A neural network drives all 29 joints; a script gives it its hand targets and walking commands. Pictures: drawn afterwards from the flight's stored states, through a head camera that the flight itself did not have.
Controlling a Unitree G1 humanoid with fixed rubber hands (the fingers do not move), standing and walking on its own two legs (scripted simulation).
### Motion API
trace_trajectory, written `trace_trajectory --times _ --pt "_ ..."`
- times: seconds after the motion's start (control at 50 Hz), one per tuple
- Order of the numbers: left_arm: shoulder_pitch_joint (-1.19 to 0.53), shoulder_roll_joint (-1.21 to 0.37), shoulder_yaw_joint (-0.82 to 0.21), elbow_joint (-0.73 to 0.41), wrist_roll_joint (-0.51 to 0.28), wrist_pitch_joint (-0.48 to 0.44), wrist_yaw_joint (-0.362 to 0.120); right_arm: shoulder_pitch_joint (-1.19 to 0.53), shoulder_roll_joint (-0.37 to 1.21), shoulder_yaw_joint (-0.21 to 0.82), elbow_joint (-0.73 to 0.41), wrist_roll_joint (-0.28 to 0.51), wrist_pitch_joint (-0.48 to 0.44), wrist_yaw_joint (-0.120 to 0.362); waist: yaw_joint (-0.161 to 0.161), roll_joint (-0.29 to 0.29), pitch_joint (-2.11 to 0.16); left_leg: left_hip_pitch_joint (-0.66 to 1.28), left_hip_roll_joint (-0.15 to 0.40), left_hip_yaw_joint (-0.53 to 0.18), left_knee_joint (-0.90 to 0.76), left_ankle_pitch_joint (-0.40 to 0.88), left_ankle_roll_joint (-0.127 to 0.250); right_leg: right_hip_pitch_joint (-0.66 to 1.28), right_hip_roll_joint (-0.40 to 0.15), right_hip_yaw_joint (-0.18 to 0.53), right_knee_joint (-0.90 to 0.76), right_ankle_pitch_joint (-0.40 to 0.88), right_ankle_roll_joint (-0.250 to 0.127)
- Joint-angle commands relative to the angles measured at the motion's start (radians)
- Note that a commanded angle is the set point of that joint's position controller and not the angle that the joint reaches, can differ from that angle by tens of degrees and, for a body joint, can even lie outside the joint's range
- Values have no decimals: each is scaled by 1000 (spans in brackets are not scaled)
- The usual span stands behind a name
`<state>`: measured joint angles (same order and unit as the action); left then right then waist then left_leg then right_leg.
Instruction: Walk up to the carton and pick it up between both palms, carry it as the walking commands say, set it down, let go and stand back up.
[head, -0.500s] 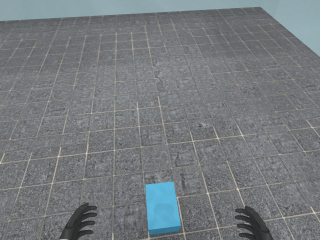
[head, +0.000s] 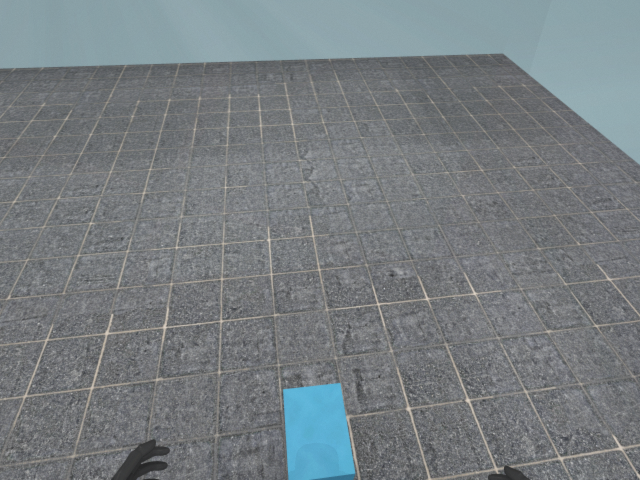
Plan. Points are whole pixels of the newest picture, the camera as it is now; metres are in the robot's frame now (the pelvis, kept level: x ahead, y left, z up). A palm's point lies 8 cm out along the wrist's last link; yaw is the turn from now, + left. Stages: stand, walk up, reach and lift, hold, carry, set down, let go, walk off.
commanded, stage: stand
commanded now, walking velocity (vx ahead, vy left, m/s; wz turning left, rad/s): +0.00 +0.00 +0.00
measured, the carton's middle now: (316, 437) +0.41 +0.00 -0.70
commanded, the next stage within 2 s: none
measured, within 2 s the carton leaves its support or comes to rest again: neither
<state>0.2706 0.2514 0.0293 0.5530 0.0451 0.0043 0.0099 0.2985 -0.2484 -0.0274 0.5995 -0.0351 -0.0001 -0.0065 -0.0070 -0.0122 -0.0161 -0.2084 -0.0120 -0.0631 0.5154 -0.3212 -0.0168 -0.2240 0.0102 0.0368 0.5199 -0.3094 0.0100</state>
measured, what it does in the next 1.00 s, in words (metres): stands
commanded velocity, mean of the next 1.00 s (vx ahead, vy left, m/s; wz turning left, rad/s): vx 0.00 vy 0.00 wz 0.00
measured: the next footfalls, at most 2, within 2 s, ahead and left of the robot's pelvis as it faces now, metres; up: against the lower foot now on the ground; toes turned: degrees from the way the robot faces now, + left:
none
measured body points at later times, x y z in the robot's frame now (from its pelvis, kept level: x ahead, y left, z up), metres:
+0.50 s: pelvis +0.05 +0.01 -0.01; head +0.05 +0.01 +0.44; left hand +0.11 +0.27 -0.14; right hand +0.12 -0.26 -0.13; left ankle -0.03 +0.13 -0.74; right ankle -0.02 -0.12 -0.74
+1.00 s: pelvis +0.03 +0.01 +0.00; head +0.03 +0.01 +0.45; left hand +0.02 +0.25 -0.15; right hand +0.03 -0.24 -0.15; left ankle -0.03 +0.13 -0.74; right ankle -0.02 -0.12 -0.74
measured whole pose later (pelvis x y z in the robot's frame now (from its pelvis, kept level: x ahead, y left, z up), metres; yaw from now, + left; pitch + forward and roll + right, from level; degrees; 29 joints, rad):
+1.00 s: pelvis +0.03 +0.01 +0.00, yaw +0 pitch +0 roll +0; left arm 0.37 0.22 -0.03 1.01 0.01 0.01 0.05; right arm 0.38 -0.21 0.02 0.99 -0.01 0.01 -0.04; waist 0.00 0.00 -0.01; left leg -0.14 -0.01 -0.05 0.52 -0.37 0.00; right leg -0.15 0.00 0.02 0.51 -0.36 0.01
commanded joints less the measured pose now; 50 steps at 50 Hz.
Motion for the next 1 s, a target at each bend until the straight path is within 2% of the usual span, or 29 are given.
trace_trajectory --times 0.0,0.06,0.1,0.26,0.36,0.48,0.98 --pt "-12 103 24 -4 -9 -76 5 -24 -102 -28 -15 8 -69 -2 11 19 -30 -101 88 -76 -97 2 -7 -11 -95 85 -73 20 13" --pt "8 113 19 43 -14 -86 7 1 -117 -29 20 10 -78 -3 9 23 -72 -58 91 -74 -51 174 -2 -7 -97 79 -38 166 5" --pt "32 121 16 72 -19 -83 10 28 -123 -28 39 14 -73 -7 8 26 -74 -46 89 -68 -30 240 0 -12 -94 71 -23 222 1" --pt "102 128 4 145 -29 -60 23 97 -131 -18 87 26 -50 -21 7 16 -55 -30 79 -48 22 418 14 -4 -85 46 25 380 -5" --pt "122 129 0 179 -34 -45 30 111 -130 -12 112 30 -36 -28 9 13 -51 -19 76 -38 35 483 23 16 -83 34 42 440 -10" --pt "134 128 -7 222 -36 -29 36 118 -124 -5 153 31 -21 -33 11 15 -34 -8 76 -34 30 484 30 26 -83 29 39 436 -17" --pt "169 63 -45 457 -35 -2 40 158 -56 32 384 29 2 -41 12 16 84 28 81 -37 -66 336 35 61 -90 32 -70 303 -25"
